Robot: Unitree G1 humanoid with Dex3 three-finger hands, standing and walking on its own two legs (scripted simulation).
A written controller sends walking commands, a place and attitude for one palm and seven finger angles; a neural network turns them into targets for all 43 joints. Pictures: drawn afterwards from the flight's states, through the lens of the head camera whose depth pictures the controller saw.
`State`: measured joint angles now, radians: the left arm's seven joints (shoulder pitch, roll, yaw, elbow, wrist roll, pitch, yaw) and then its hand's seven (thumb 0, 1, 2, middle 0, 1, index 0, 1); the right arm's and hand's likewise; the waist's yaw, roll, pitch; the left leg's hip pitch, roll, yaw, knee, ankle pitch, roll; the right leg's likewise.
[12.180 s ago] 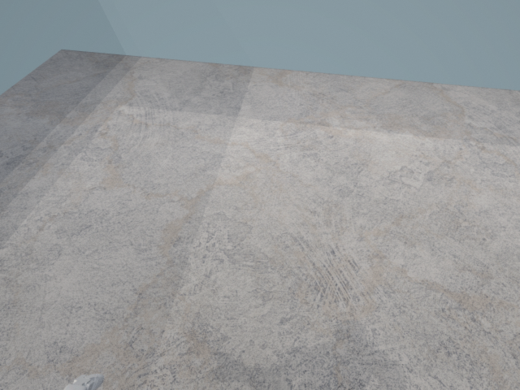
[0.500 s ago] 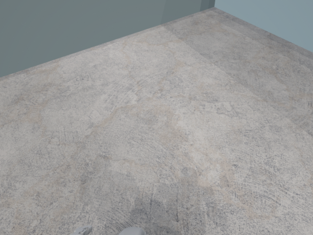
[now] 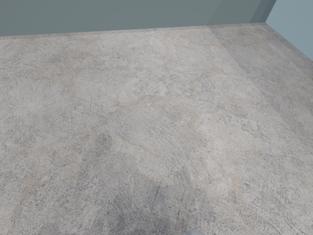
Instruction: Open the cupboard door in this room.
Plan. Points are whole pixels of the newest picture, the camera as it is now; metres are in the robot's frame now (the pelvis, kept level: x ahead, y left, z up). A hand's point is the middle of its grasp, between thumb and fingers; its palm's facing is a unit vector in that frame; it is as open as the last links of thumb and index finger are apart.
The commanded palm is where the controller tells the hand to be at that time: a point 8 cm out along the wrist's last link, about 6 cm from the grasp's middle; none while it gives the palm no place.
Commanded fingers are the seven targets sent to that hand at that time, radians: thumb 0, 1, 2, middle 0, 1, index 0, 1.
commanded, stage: turn or walk to find it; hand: left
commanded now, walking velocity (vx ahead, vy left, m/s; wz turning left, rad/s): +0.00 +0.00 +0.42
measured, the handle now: out of the picture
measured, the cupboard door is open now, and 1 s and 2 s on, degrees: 0 0 0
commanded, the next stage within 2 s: none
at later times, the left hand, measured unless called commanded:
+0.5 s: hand out of the picture +0.02 +0.15 -0.15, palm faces +0.21 -0.94 -0.27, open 7.4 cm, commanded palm none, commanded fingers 0.00 0.90 0.90 -0.20 -0.30 -0.20 -0.30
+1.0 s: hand out of the picture -0.07 +0.20 -0.16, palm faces +0.43 -0.86 -0.27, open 7.4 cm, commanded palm none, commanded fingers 0.00 0.90 0.90 -0.20 -0.30 -0.20 -0.30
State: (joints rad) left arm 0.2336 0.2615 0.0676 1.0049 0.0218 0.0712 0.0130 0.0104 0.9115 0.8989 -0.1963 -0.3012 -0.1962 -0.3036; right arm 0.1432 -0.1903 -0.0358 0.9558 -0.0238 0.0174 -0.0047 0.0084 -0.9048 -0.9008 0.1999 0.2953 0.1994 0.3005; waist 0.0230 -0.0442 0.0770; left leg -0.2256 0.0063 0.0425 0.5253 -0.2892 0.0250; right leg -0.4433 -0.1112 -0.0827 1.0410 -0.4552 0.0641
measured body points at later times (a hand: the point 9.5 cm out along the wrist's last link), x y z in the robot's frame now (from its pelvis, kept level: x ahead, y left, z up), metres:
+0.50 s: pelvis -0.02 -0.05 +0.00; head +0.01 -0.07 +0.45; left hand +0.00 +0.20 -0.13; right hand +0.07 -0.30 -0.16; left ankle -0.08 +0.10 -0.65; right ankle +0.00 -0.14 -0.74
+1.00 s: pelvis -0.05 -0.02 +0.00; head -0.02 -0.01 +0.45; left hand -0.09 +0.25 -0.14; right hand +0.13 -0.21 -0.14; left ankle -0.09 +0.09 -0.74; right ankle +0.00 -0.15 -0.69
